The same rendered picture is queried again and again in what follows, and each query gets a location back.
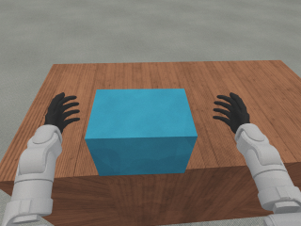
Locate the robot right upper arm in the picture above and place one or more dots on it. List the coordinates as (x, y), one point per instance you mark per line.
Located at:
(286, 219)

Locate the robot left forearm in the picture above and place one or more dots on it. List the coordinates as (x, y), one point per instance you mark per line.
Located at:
(32, 191)

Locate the robot right forearm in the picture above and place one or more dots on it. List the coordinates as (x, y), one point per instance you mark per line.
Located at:
(277, 192)

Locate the pedestal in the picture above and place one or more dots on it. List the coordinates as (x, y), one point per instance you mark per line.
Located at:
(217, 183)

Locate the robot right hand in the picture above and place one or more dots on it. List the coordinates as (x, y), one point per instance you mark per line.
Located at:
(237, 114)

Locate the carton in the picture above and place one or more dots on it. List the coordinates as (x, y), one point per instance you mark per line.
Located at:
(140, 131)

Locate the robot left hand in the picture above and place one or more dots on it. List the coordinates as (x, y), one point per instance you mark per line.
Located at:
(55, 112)

